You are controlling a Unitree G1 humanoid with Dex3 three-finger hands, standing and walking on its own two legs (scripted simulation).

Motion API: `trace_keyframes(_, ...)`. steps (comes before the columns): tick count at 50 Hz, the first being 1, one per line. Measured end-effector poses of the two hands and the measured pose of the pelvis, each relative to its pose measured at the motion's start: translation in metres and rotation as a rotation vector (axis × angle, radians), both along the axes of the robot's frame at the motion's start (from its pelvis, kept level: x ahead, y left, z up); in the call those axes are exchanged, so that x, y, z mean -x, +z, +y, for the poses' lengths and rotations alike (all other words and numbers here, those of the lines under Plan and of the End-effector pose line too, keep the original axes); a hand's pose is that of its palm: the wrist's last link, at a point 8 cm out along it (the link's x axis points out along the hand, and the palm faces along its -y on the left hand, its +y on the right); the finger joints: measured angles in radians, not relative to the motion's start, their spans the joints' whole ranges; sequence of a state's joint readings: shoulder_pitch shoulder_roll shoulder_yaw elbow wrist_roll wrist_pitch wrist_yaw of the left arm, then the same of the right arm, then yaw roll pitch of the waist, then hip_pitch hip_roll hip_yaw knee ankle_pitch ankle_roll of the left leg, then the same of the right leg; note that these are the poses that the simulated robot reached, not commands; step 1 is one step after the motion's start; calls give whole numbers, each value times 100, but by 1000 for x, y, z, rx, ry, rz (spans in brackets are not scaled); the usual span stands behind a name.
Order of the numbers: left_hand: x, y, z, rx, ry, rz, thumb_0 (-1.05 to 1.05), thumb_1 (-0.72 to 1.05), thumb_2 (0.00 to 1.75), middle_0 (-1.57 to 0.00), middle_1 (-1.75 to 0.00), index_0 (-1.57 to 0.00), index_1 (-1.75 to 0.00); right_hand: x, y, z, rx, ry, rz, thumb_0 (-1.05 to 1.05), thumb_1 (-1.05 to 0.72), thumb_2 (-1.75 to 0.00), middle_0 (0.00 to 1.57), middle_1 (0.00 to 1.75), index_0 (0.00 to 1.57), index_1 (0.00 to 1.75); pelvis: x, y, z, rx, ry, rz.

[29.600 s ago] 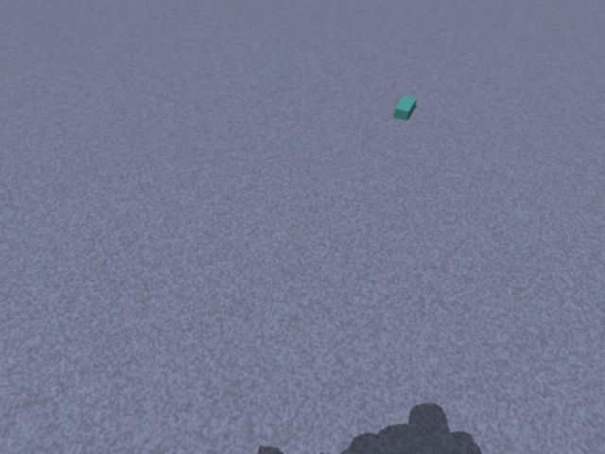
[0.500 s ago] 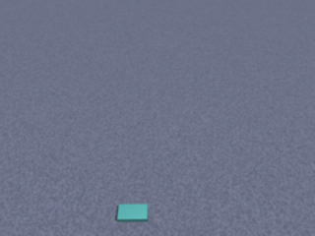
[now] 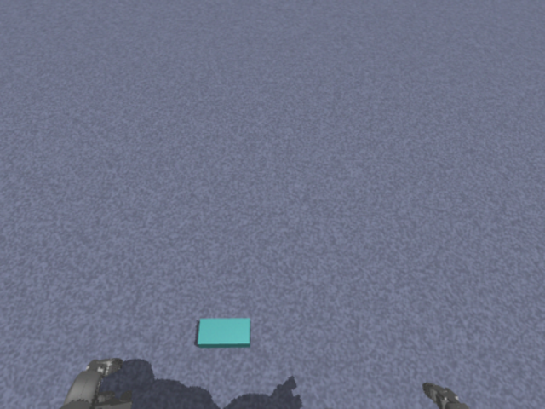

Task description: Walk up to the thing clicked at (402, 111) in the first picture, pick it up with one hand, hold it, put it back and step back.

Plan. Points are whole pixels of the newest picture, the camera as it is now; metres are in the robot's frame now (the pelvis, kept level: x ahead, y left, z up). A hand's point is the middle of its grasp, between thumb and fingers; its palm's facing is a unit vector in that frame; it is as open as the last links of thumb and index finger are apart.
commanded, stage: rise first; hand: left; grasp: from above
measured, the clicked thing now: (225, 333) +0.40 +0.15 -0.74
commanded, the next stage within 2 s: none
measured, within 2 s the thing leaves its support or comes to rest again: neither
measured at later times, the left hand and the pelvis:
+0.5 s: hand out of the picture +0.13 +0.25 -0.25, palm faces -0.27 -0.82 -0.50, open 14.0 cm; pelvis -0.01 +0.01 -0.10, yaw +0 degrees
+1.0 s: hand (177, 373) +0.24 +0.23 -0.46, palm faces -0.49 -0.35 -0.80, open 13.9 cm; pelvis -0.07 +0.01 -0.29, yaw +0 degrees
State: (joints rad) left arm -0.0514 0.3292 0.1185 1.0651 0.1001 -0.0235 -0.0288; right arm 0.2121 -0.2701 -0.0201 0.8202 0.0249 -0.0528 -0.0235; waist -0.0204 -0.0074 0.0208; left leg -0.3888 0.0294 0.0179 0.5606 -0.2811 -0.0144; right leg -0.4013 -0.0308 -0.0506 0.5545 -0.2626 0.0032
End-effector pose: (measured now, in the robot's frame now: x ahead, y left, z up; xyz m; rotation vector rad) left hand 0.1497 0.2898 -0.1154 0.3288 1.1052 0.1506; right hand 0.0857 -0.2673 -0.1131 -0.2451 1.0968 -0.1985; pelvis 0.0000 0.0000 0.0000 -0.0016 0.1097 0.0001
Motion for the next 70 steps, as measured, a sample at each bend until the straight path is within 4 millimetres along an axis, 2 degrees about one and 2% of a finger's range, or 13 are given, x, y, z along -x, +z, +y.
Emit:
trace_keyframes(3, -8, -2, -1, -23, -36, -11, 1, 37, 97, -8, -80, -9, -79, 0, -4, 9, -20, -17, -21, 1, -93, -90, 20, 30, 21, 30, -1, -5, 2, 1, -4, 20)
trace_keyframes(7, -6, -10, -1, -53, -63, 24, 1, 10, 98, -6, -92, -7, -91, -5, -8, 16, -35, -19, -53, 1, -92, -90, 20, 30, 21, 30, -3, -12, 6, 4, -4, 46)
trace_keyframes(12, 2, -33, 0, -77, -95, 43, 1, -21, 98, -6, -99, -7, -98, -20, -20, 19, -23, 13, -112, 1, -91, -90, 20, 30, 21, 30, -1, -33, 10, 9, -4, 104)
trace_keyframes(16, 8, -53, -1, -105, -145, 24, 1, -37, 97, -7, -102, -7, -102, -35, -35, 20, -5, 43, -154, 1, -90, -90, 20, 30, 21, 30, 2, -55, 12, 14, -2, 152)
trace_keyframes(27, 16, -101, -5, -215, -283, 5, 0, -52, 96, -9, -107, -9, -106, -75, -83, 32, -10, 115, -269, 1, -91, -90, 20, 30, 21, 30, 15, -113, 14, 29, 11, 276)
trace_keyframes(31, 2, -133, -4, -276, -375, -3, 0, -54, 95, -9, -107, -9, -107, -82, -110, 34, -9, 149, -299, 1, -91, -90, 20, 30, 21, 30, 23, -141, 12, 30, 15, 333)
trace_keyframes(35, -22, -170, -9, -339, -492, -51, 0, -53, 95, -9, -106, -9, -106, -82, -146, 30, -3, 167, -298, 1, -90, -90, 20, 30, 21, 30, 32, -175, 11, 30, 15, 391)
trace_keyframes(42, -63, -230, -27, -464, -667, -143, 0, -53, 97, -9, -105, -9, -105, -56, -223, 17, 0, 148, -205, 1, -90, -90, 20, 30, 21, 30, 51, -235, 10, 30, 10, 464)
trace_keyframes(47, -87, -267, -35, -545, -758, -177, 0, -52, 98, -10, -103, -10, -104, -20, -277, 10, -11, 122, -99, 1, -89, -89, 20, 30, 21, 30, 66, -273, 7, 29, 7, 490)
trace_keyframes(52, -107, -297, -44, -593, -841, -208, 0, -49, 98, -10, -102, -10, -102, 23, -317, 6, -14, 80, 2, 1, -87, -89, 20, 30, 21, 30, 79, -303, 6, 30, 1, 494)
trace_keyframes(57, -121, -321, -50, -628, -916, -230, 0, -47, 99, -10, -102, -10, -102, 60, -340, 4, -7, 43, 86, 1, -87, -89, 20, 30, 21, 30, 87, -326, 6, 34, -4, 492)
trace_keyframes(61, -130, -337, -54, -654, -973, -247, 0, -48, 100, -9, -102, -9, -102, 81, -351, 2, 7, 25, 132, 1, -87, -89, 20, 30, 21, 30, 91, -340, 7, 40, -7, 488)
trace_keyframes(70, -148, -368, -62, -705, -1072, -289, 0, -50, 101, -7, -101, -8, -100, 99, -366, -2, 45, 24, 175, 1, -88, -89, 20, 30, 21, 30, 94, -366, 11, 57, -11, 490)
